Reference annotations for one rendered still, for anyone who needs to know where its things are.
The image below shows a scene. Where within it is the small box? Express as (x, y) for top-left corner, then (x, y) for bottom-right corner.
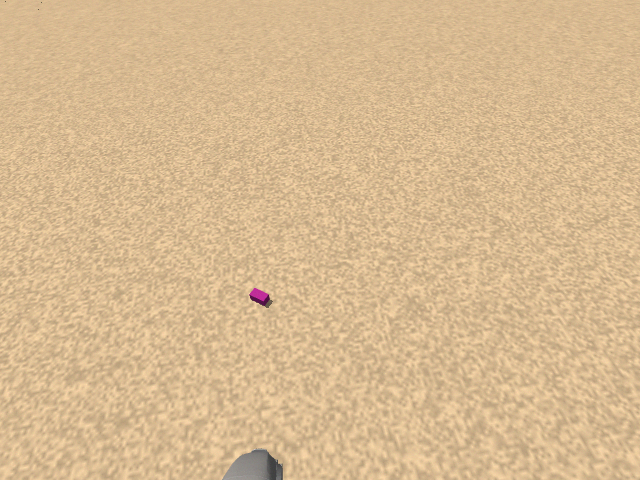
(249, 288), (270, 306)

